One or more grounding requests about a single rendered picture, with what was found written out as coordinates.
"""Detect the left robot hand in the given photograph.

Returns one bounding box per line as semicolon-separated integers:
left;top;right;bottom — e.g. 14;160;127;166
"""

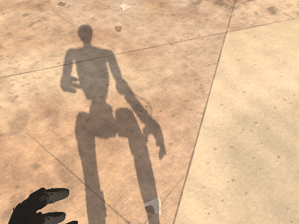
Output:
8;188;78;224

